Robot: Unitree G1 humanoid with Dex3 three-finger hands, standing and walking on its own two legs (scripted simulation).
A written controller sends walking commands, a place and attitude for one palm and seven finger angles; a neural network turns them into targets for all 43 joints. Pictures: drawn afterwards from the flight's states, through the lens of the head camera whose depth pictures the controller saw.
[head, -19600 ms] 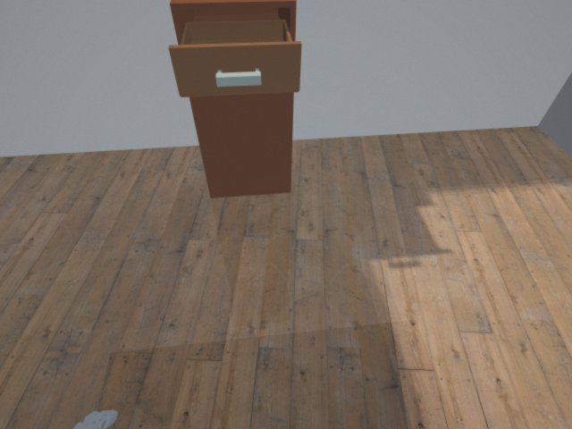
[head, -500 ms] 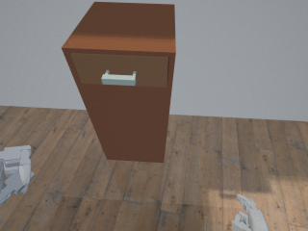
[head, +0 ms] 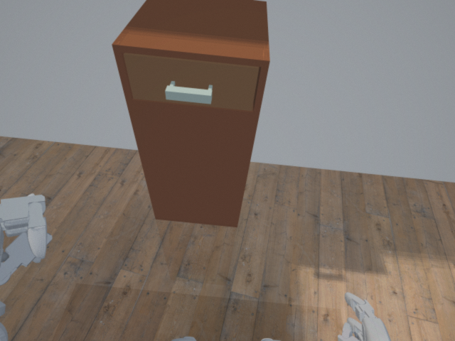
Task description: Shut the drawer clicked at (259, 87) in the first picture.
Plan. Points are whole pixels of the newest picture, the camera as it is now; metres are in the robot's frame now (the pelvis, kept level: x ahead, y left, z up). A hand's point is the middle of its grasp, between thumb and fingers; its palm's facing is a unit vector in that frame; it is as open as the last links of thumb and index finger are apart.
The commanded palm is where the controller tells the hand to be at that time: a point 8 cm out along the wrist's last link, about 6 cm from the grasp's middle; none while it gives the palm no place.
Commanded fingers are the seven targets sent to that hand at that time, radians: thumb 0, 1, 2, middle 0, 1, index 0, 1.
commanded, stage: step back with the hand held close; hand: left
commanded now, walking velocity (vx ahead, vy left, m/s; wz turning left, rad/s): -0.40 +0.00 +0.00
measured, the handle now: (190, 90) +0.73 +0.13 +0.03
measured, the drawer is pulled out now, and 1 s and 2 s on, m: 0.00 0.00 0.00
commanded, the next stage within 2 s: stop stepping back and stand still in 0.26 s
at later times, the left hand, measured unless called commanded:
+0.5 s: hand out of the picture +0.09 +0.20 +0.19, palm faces +0.27 -0.80 -0.54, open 3.2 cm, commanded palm +0.06 +0.24 +0.19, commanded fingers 0.00 0.90 0.90 -1.40 -1.60 -1.40 -1.60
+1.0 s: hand out of the picture +0.10 +0.25 +0.20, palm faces +0.26 -0.82 -0.51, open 3.2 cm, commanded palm +0.05 +0.29 +0.19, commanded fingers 0.00 0.90 0.90 -1.40 -1.60 -1.40 -1.60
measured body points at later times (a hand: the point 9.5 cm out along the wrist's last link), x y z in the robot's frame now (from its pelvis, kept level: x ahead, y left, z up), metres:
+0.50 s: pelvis -0.09 -0.03 +0.00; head -0.11 -0.02 +0.44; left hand +0.07 +0.24 +0.22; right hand +0.05 -0.29 -0.07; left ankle +0.07 +0.07 -0.72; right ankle -0.21 -0.14 -0.73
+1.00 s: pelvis -0.10 +0.03 +0.02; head -0.11 +0.04 +0.47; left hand +0.08 +0.30 +0.23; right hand +0.03 -0.19 -0.06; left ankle +0.00 +0.08 -0.72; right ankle -0.16 -0.07 -0.70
